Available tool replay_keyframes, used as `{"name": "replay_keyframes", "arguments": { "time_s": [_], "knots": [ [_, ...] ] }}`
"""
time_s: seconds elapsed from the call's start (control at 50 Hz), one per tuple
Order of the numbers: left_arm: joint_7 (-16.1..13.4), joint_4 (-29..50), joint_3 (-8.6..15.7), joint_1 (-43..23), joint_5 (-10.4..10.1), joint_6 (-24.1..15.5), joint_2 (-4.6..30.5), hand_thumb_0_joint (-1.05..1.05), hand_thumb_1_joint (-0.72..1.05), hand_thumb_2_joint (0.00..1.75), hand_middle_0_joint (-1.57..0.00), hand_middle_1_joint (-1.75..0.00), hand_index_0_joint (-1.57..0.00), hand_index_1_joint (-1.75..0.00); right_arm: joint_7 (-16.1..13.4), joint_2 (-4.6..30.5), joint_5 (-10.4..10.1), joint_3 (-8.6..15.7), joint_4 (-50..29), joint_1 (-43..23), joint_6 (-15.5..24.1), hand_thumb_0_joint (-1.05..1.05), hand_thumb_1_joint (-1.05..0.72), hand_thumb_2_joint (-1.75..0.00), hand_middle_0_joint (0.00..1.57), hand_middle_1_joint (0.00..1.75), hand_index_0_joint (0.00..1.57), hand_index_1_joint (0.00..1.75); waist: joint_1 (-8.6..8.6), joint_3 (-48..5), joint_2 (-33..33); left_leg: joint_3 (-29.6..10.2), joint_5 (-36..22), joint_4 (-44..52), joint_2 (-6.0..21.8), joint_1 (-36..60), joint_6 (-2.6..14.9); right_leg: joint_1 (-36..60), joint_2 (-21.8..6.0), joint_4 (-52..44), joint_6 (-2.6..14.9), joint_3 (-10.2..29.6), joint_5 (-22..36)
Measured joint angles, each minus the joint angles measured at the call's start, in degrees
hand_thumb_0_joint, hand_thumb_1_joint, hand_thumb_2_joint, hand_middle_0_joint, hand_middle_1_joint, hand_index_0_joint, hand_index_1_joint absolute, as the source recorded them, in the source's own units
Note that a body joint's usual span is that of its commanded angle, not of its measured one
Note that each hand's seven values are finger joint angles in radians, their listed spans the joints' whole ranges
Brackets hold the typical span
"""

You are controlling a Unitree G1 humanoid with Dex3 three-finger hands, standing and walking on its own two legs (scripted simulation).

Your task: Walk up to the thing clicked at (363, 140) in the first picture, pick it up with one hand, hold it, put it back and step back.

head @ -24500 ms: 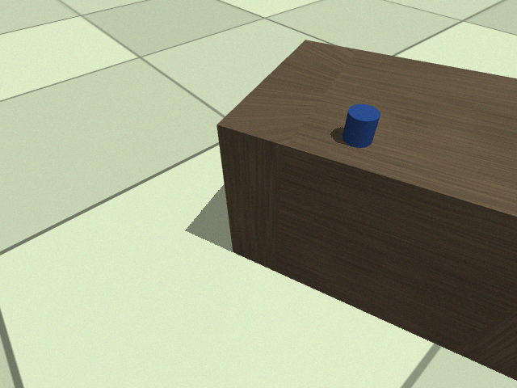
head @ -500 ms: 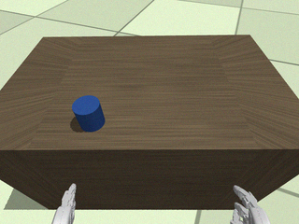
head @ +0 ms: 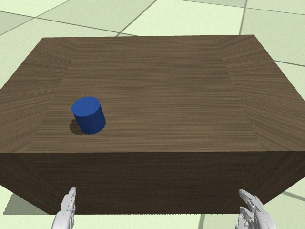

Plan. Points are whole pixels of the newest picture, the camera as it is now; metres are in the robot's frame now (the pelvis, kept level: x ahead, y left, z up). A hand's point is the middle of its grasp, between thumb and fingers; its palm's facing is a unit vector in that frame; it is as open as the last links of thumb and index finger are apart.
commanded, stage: home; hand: left
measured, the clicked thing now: (89, 115) +0.47 +0.23 +0.03
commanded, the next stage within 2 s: stand in 1.34 s
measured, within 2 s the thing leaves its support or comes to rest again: neither
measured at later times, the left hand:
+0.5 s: hand (87, 228) +0.17 +0.18 -0.05, palm faces +0.12 -0.96 -0.24, open 17.7 cm
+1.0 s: hand out of the picture +0.16 +0.19 -0.05, palm faces +0.12 -0.96 -0.26, open 17.5 cm
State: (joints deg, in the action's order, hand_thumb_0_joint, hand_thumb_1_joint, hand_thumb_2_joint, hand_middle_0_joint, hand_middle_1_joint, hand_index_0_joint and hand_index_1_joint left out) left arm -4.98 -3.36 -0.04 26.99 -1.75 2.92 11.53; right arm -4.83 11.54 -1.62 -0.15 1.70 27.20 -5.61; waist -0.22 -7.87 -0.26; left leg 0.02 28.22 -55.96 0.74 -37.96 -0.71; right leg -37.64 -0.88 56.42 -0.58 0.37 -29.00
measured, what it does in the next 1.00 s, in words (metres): stands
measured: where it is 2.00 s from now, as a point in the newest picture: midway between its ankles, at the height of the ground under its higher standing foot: outside the picture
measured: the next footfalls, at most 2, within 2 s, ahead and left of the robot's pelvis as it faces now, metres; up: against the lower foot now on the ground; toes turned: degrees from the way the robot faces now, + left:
none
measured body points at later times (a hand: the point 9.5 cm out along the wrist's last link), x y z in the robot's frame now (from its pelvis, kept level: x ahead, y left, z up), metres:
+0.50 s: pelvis +0.00 +0.00 +0.00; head +0.03 +0.00 +0.45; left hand +0.16 +0.23 -0.03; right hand +0.16 -0.23 -0.03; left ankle +0.00 +0.13 -0.68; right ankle -0.01 -0.12 -0.68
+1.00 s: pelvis +0.00 +0.00 +0.00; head +0.02 +0.01 +0.45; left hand +0.15 +0.24 -0.03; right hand +0.15 -0.24 -0.06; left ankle +0.00 +0.13 -0.68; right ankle -0.01 -0.12 -0.68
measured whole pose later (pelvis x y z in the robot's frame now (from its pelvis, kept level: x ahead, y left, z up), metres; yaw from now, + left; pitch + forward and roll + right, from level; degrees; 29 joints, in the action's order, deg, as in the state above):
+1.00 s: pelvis +0.00 +0.00 +0.00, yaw +0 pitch +9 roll -1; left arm -7.7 -1.1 -0.7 29.0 -1.3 5.1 12.2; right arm -6.5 12.5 -2.0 -0.7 18.6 20.7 -3.0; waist 0.9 -7.3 0.4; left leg -1.1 28.8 -57.2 1.5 -37.6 -0.6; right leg -36.0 -0.1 55.5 -0.7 -0.8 -28.6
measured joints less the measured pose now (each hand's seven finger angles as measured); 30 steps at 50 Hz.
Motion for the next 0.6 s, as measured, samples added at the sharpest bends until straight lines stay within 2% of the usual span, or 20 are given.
{"name": "replay_keyframes", "arguments": {
  "time_s": [0.6],
  "knots": [
    [-0.6,0.6,-0.2,0.3,0.2,-0.1,0.1,-0.01,-0.59,0.03,-0.05,-0.04,-0.05,-0.05,-0.2,-0.1,0.1,0.1,-0.9,0.4,-0.9,0.02,-0.90,-0.90,0.20,0.30,0.21,0.30,-0.01,-0.4,0.0,0.2,0.4,-0.8,0.0,-0.6,0.23,-0.5,0.0,0.5,-0.25,0.2,-0.2]
  ]
}}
